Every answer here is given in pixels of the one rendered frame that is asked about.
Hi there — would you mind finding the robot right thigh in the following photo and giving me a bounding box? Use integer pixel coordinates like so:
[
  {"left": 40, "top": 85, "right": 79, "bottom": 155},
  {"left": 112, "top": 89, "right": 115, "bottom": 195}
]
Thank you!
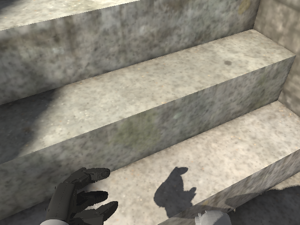
[{"left": 195, "top": 210, "right": 232, "bottom": 225}]

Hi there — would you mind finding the robot left hand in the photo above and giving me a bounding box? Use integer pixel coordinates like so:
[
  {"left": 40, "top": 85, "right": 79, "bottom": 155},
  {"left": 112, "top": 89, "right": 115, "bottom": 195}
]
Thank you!
[{"left": 44, "top": 167, "right": 118, "bottom": 225}]

